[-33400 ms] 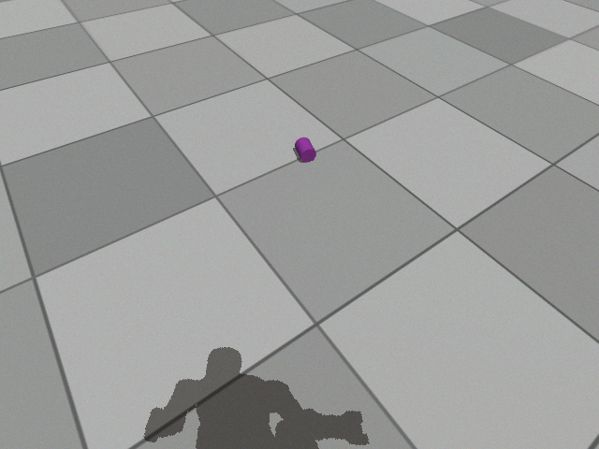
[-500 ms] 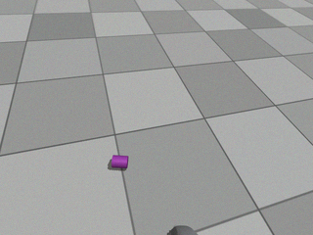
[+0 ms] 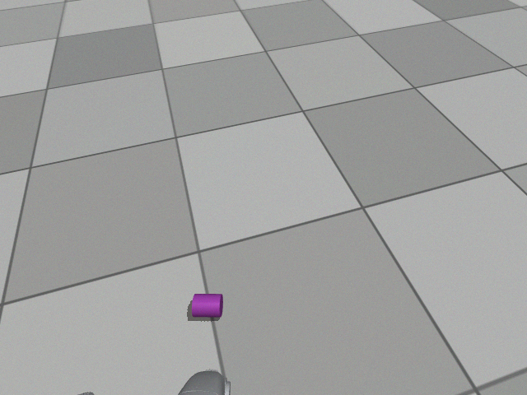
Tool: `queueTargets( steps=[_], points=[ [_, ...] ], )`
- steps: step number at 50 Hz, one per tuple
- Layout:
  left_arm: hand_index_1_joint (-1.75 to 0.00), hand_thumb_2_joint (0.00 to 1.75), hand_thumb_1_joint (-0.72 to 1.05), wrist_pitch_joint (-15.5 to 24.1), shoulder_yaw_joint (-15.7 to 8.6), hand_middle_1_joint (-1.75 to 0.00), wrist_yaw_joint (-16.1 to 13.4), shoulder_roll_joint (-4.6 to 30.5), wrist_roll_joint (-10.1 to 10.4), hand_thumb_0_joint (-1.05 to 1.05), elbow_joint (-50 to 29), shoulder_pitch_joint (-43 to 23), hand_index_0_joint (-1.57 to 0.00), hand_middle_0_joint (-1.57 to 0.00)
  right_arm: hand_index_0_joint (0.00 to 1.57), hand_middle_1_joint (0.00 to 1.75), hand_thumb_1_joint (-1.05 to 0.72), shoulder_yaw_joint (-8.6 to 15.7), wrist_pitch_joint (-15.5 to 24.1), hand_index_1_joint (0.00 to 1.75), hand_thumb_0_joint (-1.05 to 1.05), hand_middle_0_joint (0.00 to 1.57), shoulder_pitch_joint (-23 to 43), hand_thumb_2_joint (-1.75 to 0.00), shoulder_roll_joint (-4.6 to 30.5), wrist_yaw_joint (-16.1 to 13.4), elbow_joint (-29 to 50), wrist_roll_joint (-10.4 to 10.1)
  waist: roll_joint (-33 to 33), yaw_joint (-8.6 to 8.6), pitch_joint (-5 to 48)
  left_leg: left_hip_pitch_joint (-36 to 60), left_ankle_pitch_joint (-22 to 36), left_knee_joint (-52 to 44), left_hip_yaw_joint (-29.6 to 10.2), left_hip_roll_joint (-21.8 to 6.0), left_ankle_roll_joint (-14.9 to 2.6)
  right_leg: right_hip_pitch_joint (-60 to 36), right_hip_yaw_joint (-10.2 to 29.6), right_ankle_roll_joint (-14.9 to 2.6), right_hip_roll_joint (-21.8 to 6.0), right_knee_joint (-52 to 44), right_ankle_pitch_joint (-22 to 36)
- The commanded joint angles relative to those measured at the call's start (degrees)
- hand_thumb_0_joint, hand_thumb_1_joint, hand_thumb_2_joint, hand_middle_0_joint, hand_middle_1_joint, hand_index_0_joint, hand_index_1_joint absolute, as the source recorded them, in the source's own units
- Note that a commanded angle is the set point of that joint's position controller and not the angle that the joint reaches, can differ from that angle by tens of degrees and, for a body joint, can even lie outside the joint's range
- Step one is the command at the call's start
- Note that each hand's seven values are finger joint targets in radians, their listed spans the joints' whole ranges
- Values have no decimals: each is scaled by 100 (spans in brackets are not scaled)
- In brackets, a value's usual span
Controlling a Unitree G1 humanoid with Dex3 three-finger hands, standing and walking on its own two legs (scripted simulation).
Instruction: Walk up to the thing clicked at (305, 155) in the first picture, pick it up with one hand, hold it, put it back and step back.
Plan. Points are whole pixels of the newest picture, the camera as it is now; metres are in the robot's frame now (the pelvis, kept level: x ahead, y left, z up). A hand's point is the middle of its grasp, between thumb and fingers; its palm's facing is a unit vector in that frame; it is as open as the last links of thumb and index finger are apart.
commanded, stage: walk up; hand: left
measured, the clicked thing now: (207, 305) +0.52 +0.23 -0.73
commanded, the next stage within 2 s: none
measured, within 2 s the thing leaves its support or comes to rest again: neither
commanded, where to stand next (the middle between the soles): +0.13 -0.01 m, yaw +2 degrees
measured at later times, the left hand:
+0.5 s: hand out of the picture +0.09 +0.27 -0.17, palm faces +0.00 -0.93 -0.37, open 7.4 cm
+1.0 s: hand out of the picture +0.15 +0.26 -0.15, palm faces -0.02 -0.94 -0.33, open 7.4 cm
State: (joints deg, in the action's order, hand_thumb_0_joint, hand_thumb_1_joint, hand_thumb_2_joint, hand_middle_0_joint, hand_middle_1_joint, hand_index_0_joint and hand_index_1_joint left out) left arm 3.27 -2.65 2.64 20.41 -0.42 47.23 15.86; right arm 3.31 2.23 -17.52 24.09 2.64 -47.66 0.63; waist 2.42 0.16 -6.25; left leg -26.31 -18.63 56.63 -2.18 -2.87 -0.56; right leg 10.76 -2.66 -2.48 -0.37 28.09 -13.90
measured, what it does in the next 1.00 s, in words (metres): steps on the spot: left foot, then right foot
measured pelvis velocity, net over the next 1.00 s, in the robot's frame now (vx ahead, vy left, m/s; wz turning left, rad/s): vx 0.05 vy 0.01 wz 0.01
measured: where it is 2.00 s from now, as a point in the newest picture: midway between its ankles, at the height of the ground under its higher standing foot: outside the picture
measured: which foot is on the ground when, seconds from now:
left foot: up 0.00-0.12, down 0.14-1.00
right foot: down 0.00-0.18, up 0.20-0.40, down 0.42-1.00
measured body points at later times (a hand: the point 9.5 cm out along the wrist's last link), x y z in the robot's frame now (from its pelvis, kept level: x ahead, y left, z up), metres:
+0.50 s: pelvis +0.04 +0.01 -0.02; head +0.06 +0.00 +0.43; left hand +0.09 +0.32 -0.14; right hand +0.19 -0.29 -0.13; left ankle +0.13 +0.13 -0.74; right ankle +0.03 -0.14 -0.74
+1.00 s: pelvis +0.05 +0.01 +0.00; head +0.06 +0.02 +0.45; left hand +0.15 +0.31 -0.13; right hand +0.11 -0.30 -0.13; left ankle +0.13 +0.13 -0.74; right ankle +0.03 -0.14 -0.74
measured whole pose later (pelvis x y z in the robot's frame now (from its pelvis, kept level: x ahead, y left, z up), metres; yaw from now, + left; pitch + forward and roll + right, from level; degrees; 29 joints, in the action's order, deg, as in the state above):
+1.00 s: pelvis +0.05 +0.01 +0.00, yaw +1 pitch -3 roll -1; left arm 0.6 -0.5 0.6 21.2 -0.1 61.7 4.5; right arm 0.4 -0.8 -6.4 20.5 1.9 -63.9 0.6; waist -0.3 -1.4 -4.4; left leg -15.1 -5.7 23.9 0.6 -2.0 0.5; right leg 5.7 -0.1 2.1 -1.9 24.0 -15.2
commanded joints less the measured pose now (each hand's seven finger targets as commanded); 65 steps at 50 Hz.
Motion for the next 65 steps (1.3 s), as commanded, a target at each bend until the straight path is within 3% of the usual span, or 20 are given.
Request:
queueTargets(
  steps=[1,3,6,7,8,9,10,13,19,21,22,23,24,25,27,28,32,42,55,65],
  points=[
    [-30,90,90,97,-380,-30,-193,1416,-60,0,-482,62,-20,-20,20,30,-90,231,126,30,0,20,-94,-90,655,-125,255,20,-1096,153,132,324,409,-1474,302,-92,206,309,495,-1052,-1155,-649,2796],
    [-30,90,90,29,-343,-30,-229,1459,-15,0,-392,167,-20,-20,20,30,-90,204,175,30,0,20,7,-90,624,-205,190,17,-1071,233,468,749,746,-1837,471,106,149,105,475,-938,-1140,-57,3598],
    [-30,90,90,-115,-233,-30,-273,1386,92,0,-496,-362,-20,-20,20,30,-90,265,192,30,0,20,-423,-90,725,-309,-64,41,-509,-207,774,1999,1934,-2749,479,244,-98,781,422,-587,-979,950,2338],
    [-30,90,90,-151,-155,-30,-286,1167,136,0,-508,-292,-20,-20,20,30,-90,336,206,30,0,20,-502,-90,1078,-356,-78,69,255,-247,846,2165,2793,-3091,-151,-333,-263,981,285,-283,-614,1428,1324],
    [-30,90,90,-206,-101,-30,-287,958,230,0,-428,47,-20,-20,20,30,-90,375,225,30,0,20,-171,-90,1411,-375,91,88,959,-54,1090,2249,3170,-3377,-1734,-1472,-778,1269,152,49,66,2014,-314],
    [-30,90,90,-313,-142,-30,-333,1182,229,0,-227,232,-20,-20,20,30,-90,322,205,30,0,20,116,-90,1416,-382,189,-1,652,28,1154,1939,2933,-3400,-2108,-1805,-1336,1017,469,30,163,2508,-2076],
    [-30,90,90,-370,-142,-30,-382,1259,191,0,-74,344,-20,-20,20,30,-90,328,179,30,0,20,374,-90,1476,-399,191,3,940,77,1111,1742,2417,-3446,-2461,-2045,-1678,956,632,27,-111,2724,-2275],
    [-30,90,90,-380,-196,-30,-309,1372,142,0,183,67,-20,-20,20,30,-90,203,103,30,0,20,811,-90,1208,-418,178,47,888,104,876,1048,1599,-3471,-1207,-1221,-1106,725,645,16,-187,2443,-1976],
    [-30,90,90,-239,-166,-30,-344,1189,77,0,677,301,-20,-20,20,30,-90,129,-72,30,0,20,1080,-90,1170,-324,71,-17,822,171,1184,1433,1798,-2748,-702,-884,-815,167,35,187,19,286,-694],
    [-30,90,90,-124,-182,-30,-410,1354,-27,0,766,245,-20,-20,20,30,-90,38,-139,30,0,20,1282,-90,868,-290,49,-118,264,232,1094,904,1796,-2296,-475,-722,-464,-259,677,67,-414,-354,255],
    [-30,90,90,-61,-211,-30,-429,1580,-84,0,681,-89,-20,-20,20,30,-90,-12,-158,30,0,20,1257,-90,673,-266,38,-173,-341,65,779,663,1383,-2051,-249,-345,-173,89,1649,-184,-1051,-699,351],
    [-30,90,90,-83,-251,-30,-401,1970,-63,0,576,-684,-20,-20,20,30,-90,37,-202,30,0,20,1246,-90,750,-280,-71,-134,-853,-141,469,1012,-79,-1998,81,74,-73,1025,1983,-560,-1506,-765,13],
    [-30,90,90,-92,-208,-30,-379,1918,-71,0,466,-1108,-20,-20,20,30,-90,95,-220,30,0,20,1074,-90,822,-266,-268,-83,-878,-288,302,1627,-367,-1851,-15,-12,-66,1626,1910,-623,-1541,-584,-120],
    [-30,90,90,-99,-147,-30,-365,1687,-54,0,465,-1185,-20,-20,20,30,-90,121,-207,30,0,20,1045,-90,868,-241,-357,-53,-740,-352,213,1812,-187,-2136,-107,-92,-81,1791,1534,-433,-1324,-512,-364],
    [-30,90,90,-67,-83,-30,-347,1414,4,0,640,-932,-20,-20,20,30,-90,94,-140,30,0,20,1397,-90,921,-178,-417,-107,-422,-167,317,1824,932,-2855,-448,-409,-228,1345,814,10,-707,-448,-399],
    [-30,90,90,-47,-65,-30,-345,1365,0,0,749,-831,-20,-20,20,30,-90,65,-129,30,0,20,1510,-90,860,-159,-438,-103,-530,-68,482,1734,1187,-2923,-561,-519,-303,1002,756,53,-606,-460,-257],
    [-30,90,90,-57,-70,-30,-318,1432,-5,0,839,-970,-20,-20,20,30,-90,1,-152,30,0,20,1527,-90,815,-131,-648,-74,-707,-69,279,1546,541,-3182,-344,-293,-104,852,1011,27,-772,-863,-721],
    [-30,90,90,-105,-43,-30,-324,1403,43,0,1081,-1086,-20,-20,20,30,-90,-49,-110,30,0,20,1503,-90,863,-152,-1100,-60,-253,26,866,1710,1639,-3504,-334,-423,-88,-229,679,64,-656,-835,515],
    [-30,90,90,-166,-6,-30,-287,1273,6,0,1334,-1141,-20,-20,20,30,-90,-16,-145,30,0,20,1647,-90,879,-163,-1250,-18,157,-10,590,1313,37,-4133,-636,-527,-58,-160,580,46,-563,-1049,-198],
    [-30,90,90,-103,-34,-30,-313,1310,-2,0,1348,-1232,-20,-20,20,30,-90,0,-148,30,0,20,1579,-90,831,-164,-1276,-49,-200,-95,866,1899,1460,-3680,-383,-414,-37,-100,586,107,-686,-1189,492]
  ],
)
